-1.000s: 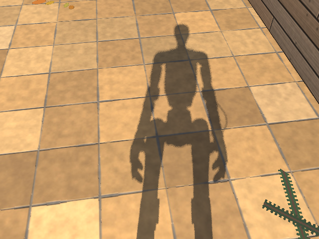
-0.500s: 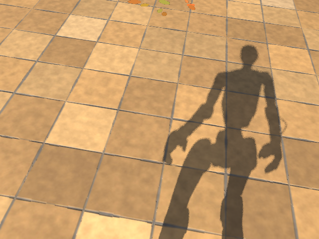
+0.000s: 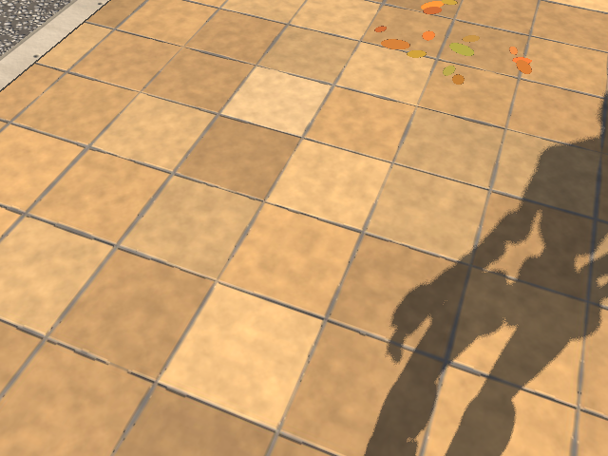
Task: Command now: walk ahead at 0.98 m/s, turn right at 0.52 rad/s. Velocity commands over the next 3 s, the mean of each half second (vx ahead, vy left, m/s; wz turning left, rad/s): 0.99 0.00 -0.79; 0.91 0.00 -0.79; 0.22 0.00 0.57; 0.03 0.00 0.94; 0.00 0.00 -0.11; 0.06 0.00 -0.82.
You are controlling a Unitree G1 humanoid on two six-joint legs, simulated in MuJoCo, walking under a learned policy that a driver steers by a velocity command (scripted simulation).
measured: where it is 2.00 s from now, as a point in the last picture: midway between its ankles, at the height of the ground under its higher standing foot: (490, 246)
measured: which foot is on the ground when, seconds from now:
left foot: up 0.00-0.26, down 0.28-0.72, up 0.74-1.00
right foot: down 0.00-0.30, up 0.32-0.72, down 0.74-1.00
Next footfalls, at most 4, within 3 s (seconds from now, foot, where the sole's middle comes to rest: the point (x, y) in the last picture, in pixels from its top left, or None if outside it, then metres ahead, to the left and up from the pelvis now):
0.28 left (257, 452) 0.48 0.14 -0.76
0.74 right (413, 338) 0.77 -0.21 -0.76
1.14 left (474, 226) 1.13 -0.41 -0.76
1.66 right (539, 239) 1.10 -0.59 -0.76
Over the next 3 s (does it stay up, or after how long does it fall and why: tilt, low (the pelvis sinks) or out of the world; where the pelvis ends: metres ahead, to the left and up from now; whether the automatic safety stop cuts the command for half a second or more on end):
stays up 1.10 -0.48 0.02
